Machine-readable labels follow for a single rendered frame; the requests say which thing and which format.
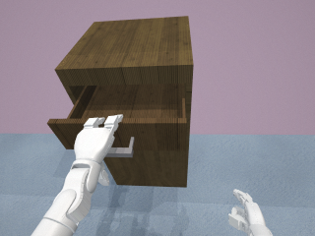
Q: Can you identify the robot right hand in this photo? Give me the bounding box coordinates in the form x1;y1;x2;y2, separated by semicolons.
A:
228;189;266;234

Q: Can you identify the robot left hand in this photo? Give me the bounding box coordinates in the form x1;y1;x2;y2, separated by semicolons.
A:
74;114;123;186

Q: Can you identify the robot left forearm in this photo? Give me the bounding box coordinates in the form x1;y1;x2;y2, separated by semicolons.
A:
31;158;101;236

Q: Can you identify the drawer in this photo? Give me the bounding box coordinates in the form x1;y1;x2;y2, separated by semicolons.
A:
46;83;187;151

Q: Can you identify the handle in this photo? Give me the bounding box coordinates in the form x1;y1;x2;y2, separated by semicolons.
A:
105;137;135;157

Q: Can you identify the cabinet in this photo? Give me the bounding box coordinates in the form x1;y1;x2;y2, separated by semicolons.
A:
54;16;194;188

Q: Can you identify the robot right forearm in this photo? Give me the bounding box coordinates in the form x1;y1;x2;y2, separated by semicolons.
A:
247;223;273;236

